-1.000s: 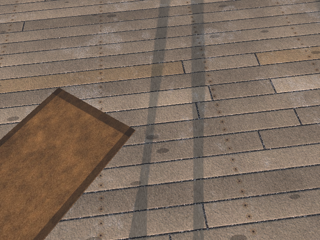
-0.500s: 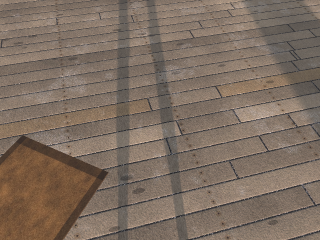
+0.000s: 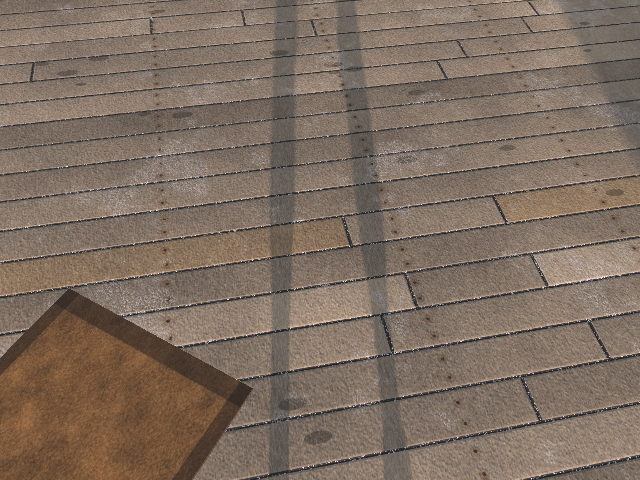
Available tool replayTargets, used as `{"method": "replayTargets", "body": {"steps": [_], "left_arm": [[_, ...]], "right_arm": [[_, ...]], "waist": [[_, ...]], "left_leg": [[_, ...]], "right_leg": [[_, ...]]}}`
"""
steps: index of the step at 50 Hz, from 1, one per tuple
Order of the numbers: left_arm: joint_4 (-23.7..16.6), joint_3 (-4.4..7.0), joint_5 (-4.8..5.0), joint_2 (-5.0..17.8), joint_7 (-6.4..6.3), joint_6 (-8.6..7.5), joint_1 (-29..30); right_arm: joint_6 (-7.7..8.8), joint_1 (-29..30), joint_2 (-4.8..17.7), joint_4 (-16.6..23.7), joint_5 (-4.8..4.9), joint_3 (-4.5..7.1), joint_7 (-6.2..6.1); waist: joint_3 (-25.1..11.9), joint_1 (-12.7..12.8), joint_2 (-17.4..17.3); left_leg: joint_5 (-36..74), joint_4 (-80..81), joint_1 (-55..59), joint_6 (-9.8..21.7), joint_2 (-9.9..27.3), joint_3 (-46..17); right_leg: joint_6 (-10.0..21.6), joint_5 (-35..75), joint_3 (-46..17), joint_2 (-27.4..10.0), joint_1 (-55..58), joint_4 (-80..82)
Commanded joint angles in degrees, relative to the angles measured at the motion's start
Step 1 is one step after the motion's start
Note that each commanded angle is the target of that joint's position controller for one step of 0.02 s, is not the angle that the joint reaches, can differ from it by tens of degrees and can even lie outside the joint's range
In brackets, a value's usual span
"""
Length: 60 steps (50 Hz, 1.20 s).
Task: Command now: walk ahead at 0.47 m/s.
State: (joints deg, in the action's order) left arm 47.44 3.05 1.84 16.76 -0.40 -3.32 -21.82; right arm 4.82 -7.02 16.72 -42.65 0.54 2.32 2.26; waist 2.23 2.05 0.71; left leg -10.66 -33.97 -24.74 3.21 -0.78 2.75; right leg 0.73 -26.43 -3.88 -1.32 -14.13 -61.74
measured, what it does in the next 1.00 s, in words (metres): walks ahead, turning left: right foot, then left foot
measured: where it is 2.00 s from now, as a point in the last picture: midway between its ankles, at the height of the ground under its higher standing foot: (288, 322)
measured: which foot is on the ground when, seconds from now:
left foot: down 0.00-0.46, up 0.48-0.98, down 1.00-1.00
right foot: up 0.00-0.44, down 0.46-1.00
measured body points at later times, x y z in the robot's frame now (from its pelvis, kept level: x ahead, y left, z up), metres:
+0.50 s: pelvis +0.28 -0.04 +0.00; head +0.32 -0.04 +0.44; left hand +0.50 +0.20 -0.08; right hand +0.26 -0.32 -0.14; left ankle +0.09 +0.09 -0.70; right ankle +0.40 -0.14 -0.73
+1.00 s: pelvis +0.55 +0.01 -0.01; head +0.59 +0.03 +0.44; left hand +0.50 +0.29 -0.14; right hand +0.82 -0.17 -0.09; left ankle +0.66 +0.12 -0.73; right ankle +0.40 -0.14 -0.72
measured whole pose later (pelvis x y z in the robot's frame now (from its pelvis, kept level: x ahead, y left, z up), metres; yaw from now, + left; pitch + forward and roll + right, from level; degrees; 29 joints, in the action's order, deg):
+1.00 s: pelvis +0.55 +0.01 -0.01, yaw +16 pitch +1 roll -2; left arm 51.0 4.6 1.2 16.7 -1.0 -2.4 -17.6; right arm 1.5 -4.2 15.2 -39.4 1.4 3.1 3.3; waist 3.1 2.8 -1.2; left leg -6.1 -34.1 -29.9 6.3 1.3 3.7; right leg -2.5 -26.7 16.8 -2.4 6.5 -22.5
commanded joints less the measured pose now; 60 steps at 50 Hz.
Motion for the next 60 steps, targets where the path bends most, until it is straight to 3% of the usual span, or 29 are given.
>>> {"method": "replayTargets", "body": {"steps": [1,2,6,13,17,20,22,23,24,25,26,27,28,29,31,35,40,45,48,49,50,51,52,53,54,55,56,57,60], "left_arm": [[-6.0,1.64,-0.56,6.9,-0.3,-1.98,4.0],[-5.4,1.66,-0.7,6.1,-0.16,-1.47,2.7],[-5.6,1.4,-1.34,4.2,-0.31,0.03,4.8],[-8.9,0.28,-1.4,1.9,0.87,-1.5,18.3],[-11.2,-0.14,-0.91,1.8,2.35,-2.16,24.4],[-12.0,0.14,-0.86,3.2,3.23,-2.44,24.4],[-10.4,1.51,-1.16,5.9,2.92,-2.66,17.2],[-7.8,2.96,-1.3,8.9,2.32,-2.71,7.6],[-6.1,4.1,-2.13,13.4,1.48,-2.41,-3.4],[-5.0,4.33,-2.27,15.3,1.81,-2.18,-4.0],[-5.8,2.82,-1.91,8.9,1.63,-2.12,-2.8],[-6.0,2.08,-1.82,6.9,1.32,-2.18,1.2],[-6.1,1.7,-1.99,5.9,1.28,-2.3,4.9],[-6.0,1.34,-2.2,4.3,1.37,-2.55,7.5],[-5.3,1.37,-2.77,3.5,1.45,-3.4,9.8],[-3.1,2.02,-2.77,4.8,1.04,-4.14,10.4],[-1.6,2.62,-2.45,7.1,-0.02,-3.22,8.7],[0.6,3.49,-1.05,9.2,-0.4,-1.01,4.8],[0.1,4.16,-0.41,11.5,-0.94,0.43,6.5],[-0.2,4.24,-0.26,12.0,-1.07,0.95,7.3],[-0.5,3.81,-0.18,11.3,-1.23,1.02,8.2],[-2.3,2.22,-2.14,6.1,-1.18,0.41,5.7],[-4.9,0.28,-2.22,1.5,-0.39,-1.8,3.2],[-5.9,1.45,-0.12,7.1,0.54,-3.73,10.3],[-7.2,1.52,0.96,7.7,0.83,-4.76,13.4],[-6.5,1.53,-0.3,7.1,0.25,-5.07,13.2],[-5.6,2.07,-2.05,7.9,-0.31,-4.5,12.9],[-5.8,2.3,-2.31,8.2,-0.31,-3.64,11.3],[-6.1,1.85,-2.81,5.7,-0.64,-1.6,10.5]], "right_arm": [[0.52,-6.2,7.6,1.0,-1.0,2.03,-0.12],[0.76,-5.0,6.6,1.0,-1.6,1.73,-0.18],[1.82,-5.8,6.8,-0.5,-0.79,1.92,-0.62],[0.69,-11.9,8.8,-3.7,0.11,2.28,-2.0],[-0.63,-16.1,9.2,-5.9,0.4,2.44,-2.14],[-1.62,-16.3,10.0,-6.7,0.66,2.89,-2.45],[-2.13,-15.0,10.9,-6.7,0.74,3.05,-2.63],[-2.31,-14.3,9.7,-6.2,0.42,2.46,-2.72],[-2.04,-14.7,6.0,-4.4,-1.16,0.97,-2.74],[-0.81,-22.7,-0.4,-4.2,0.05,-0.69,-2.25],[-0.03,-17.7,7.1,-4.9,1.67,1.05,-2.11],[0.35,-12.5,9.4,-3.1,2.62,1.96,-2.06],[0.36,-10.1,8.5,-2.6,2.21,1.9,-2.38],[-0.06,-9.4,7.7,-2.7,1.39,2.19,-2.52],[-1.53,-12.6,5.2,-3.5,1.56,2.16,-2.41],[-3.41,-9.4,3.3,-1.7,1.11,2.16,-2.64],[-2.45,-0.7,1.6,1.4,0.67,1.37,-0.82],[-2.46,6.1,1.8,5.8,0.74,1.25,0.87],[-2.98,1.5,4.8,6.4,0.81,2.86,1.22],[-3.19,-4.8,6.9,5.1,1.01,4.11,1.02],[-3.44,-14.5,10.1,2.7,1.11,6.05,0.2],[-4.04,-19.6,15.8,1.3,1.19,7.68,-1.13],[-2.94,-16.4,18.3,3.6,0.92,7.4,-0.69],[-2.08,-16.4,12.5,4.1,0.67,5.75,-0.23],[-1.36,-13.5,10.5,4.3,0.27,5.11,-0.18],[-1.03,-9.1,9.3,4.9,0.36,4.72,-0.2],[-1.11,-5.9,7.2,5.7,0.15,4.07,-0.44],[-1.18,-4.9,7.7,6.6,-0.65,4.07,-0.83],[-1.55,-4.9,9.2,6.4,-0.33,4.62,-1.95]], "waist": [[-3.2,-3.8,-4.4],[-3.4,-2.1,-6.3],[-0.9,-1.2,-4.5],[2.2,-5.8,-2.7],[3.6,-7.7,-2.7],[2.5,-6.1,-4.2],[-2.6,-1.3,-5.6],[-9.1,3.5,-5.0],[-19.4,6.8,2.1],[-26.5,2.0,16.9],[-21.6,5.0,9.4],[-12.9,4.5,7.1],[-8.6,2.6,3.1],[-5.1,1.0,2.6],[-3.9,-1.8,4.6],[0.1,-2.6,2.8],[2.2,0.3,1.3],[3.9,1.9,1.0],[-1.1,-2.4,4.0],[-4.6,-6.2,4.1],[-9.3,-11.4,2.5],[-13.8,-10.6,-8.4],[-21.4,-5.4,-15.7],[-20.0,-9.2,-7.5],[-11.9,-8.1,-5.8],[-7.4,-4.9,-0.4],[-5.2,-3.0,0.8],[-5.5,-1.3,-2.3],[-5.7,-0.1,-1.6]], "left_leg": [[-10.8,21.9,20.0,8.7,15.8,-26.1],[-7.4,23.3,16.7,8.5,14.3,-22.8],[-0.2,27.9,13.5,10.5,13.2,-16.0],[7.5,28.9,17.8,8.6,11.3,-7.7],[10.3,26.0,24.8,8.5,13.6,-7.4],[18.5,21.6,30.2,7.2,15.8,-8.0],[36.0,12.0,29.9,5.8,14.2,-7.7],[37.3,0.9,24.7,4.0,11.1,-5.8],[18.4,-17.9,11.2,1.9,6.8,-3.7],[-21.9,-35.0,-9.8,-0.9,-2.8,-6.3],[-21.8,-40.3,-15.4,-0.6,0.3,-12.1],[-16.2,-40.1,-17.9,-0.3,2.8,-10.6],[-11.2,-37.9,-16.0,-0.7,5.4,-9.4],[-7.9,-35.1,-14.3,-1.1,6.9,-9.4],[-4.9,-33.2,-9.0,-2.0,8.6,-9.6],[1.5,-27.4,-13.1,-3.4,9.2,-9.8],[14.5,-9.8,-12.1,-2.8,7.9,-4.6],[10.0,-2.6,-15.4,-0.1,6.3,-1.2],[1.3,-2.7,-6.0,3.2,1.0,3.4],[-0.1,-1.8,2.1,4.8,-1.4,4.4],[3.2,2.2,17.1,7.1,-3.1,3.0],[1.4,3.6,34.7,12.1,7.7,-16.1],[-9.1,13.7,47.0,23.0,19.3,-49.9],[-10.7,17.9,46.7,19.8,19.0,-47.8],[-1.8,17.8,39.0,17.5,17.6,-38.9],[10.6,16.6,30.2,15.2,14.7,-31.4],[22.1,16.5,24.0,13.4,12.6,-25.1],[31.2,16.4,19.0,14.3,12.5,-23.4],[41.0,16.3,12.5,13.3,9.0,-16.8]], "right_leg": [[1.7,8.8,-1.1,-5.7,-24.6,-7.0],[1.7,11.1,-1.6,-7.0,-21.2,-5.6],[-0.3,16.8,-0.5,-7.7,-22.9,1.4],[-1.8,33.8,2.6,-5.4,-24.1,23.9],[-0.7,32.1,3.2,-3.7,-25.0,30.3],[1.5,25.6,3.5,-2.4,-22.9,33.2],[3.7,22.4,5.7,0.9,-10.3,35.0],[5.6,24.3,5.4,0.3,4.5,34.8],[9.2,25.3,-7.7,-11.9,24.1,31.8],[17.0,10.8,-34.0,-23.3,40.0,39.0],[14.4,3.9,-33.5,-21.7,35.8,43.1],[11.9,6.3,-24.0,-20.0,28.1,44.6],[10.7,12.1,-18.0,-17.8,20.4,46.5],[10.1,15.8,-12.9,-15.8,14.6,48.7],[10.2,21.0,-6.5,-14.2,8.9,51.9],[10.2,28.5,3.1,-13.4,5.9,55.0],[8.5,31.1,11.9,-11.6,8.4,55.9],[7.6,39.3,14.6,-15.2,19.5,51.4],[5.7,65.0,16.7,-15.2,22.5,39.7],[4.8,69.3,17.4,-14.3,20.9,30.6],[2.7,63.5,18.4,-11.9,13.6,17.2],[-0.4,30.9,18.5,-6.7,-5.4,-2.4],[-2.4,-8.8,6.0,5.2,-24.1,-18.1],[-1.0,-6.0,-2.3,1.7,-30.5,-19.8],[0.1,-1.3,-1.4,-0.3,-31.9,-16.6],[0.0,2.4,-1.1,-2.8,-28.8,-11.5],[-0.5,4.5,-0.5,-4.3,-24.8,-7.8],[-1.5,4.9,-0.8,-4.6,-20.5,-7.3],[-4.4,8.4,1.1,-3.1,-17.3,1.2]]}}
